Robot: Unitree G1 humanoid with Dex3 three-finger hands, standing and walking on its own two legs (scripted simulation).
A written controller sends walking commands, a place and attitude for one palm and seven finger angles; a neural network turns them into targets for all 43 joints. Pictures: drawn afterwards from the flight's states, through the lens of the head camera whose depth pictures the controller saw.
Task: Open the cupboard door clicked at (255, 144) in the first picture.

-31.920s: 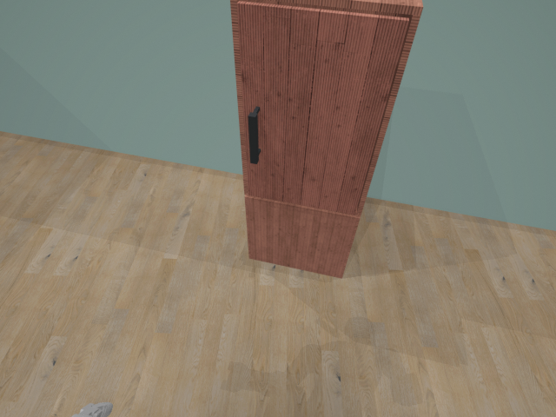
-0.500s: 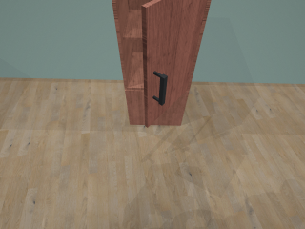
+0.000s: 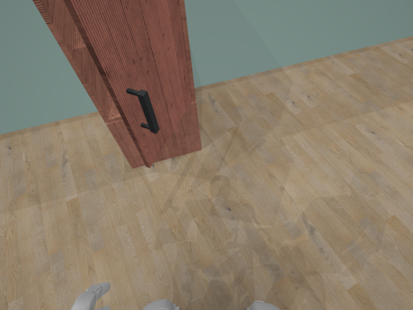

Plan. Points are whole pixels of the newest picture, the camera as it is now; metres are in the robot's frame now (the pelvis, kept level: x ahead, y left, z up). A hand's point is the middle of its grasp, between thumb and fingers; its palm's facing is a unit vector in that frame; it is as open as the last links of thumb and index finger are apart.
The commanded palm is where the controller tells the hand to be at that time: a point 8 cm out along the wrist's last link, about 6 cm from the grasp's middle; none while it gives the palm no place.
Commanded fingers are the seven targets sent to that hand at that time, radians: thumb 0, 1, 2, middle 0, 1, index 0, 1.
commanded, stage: walk to a spot facing it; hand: left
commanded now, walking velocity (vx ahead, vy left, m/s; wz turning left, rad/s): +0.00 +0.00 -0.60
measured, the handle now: (143, 111) +0.61 +0.23 -0.06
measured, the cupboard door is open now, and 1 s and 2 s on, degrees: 50 50 50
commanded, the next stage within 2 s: none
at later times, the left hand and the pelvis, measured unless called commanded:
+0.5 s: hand (125, 288) +0.17 +0.21 -0.16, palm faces -0.25 -0.95 -0.18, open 7.4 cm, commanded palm none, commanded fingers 0.00 0.90 0.90 -0.20 -0.30 -0.20 -0.30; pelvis +0.03 +0.03 +0.02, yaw -18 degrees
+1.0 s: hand (189, 254) +0.24 +0.07 -0.13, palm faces -0.57 -0.78 -0.25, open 7.4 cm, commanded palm none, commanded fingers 0.00 0.90 0.90 -0.20 -0.30 -0.20 -0.30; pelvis +0.06 -0.05 +0.02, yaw -36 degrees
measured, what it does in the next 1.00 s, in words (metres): steps on the spot, turning right: left foot, then right foot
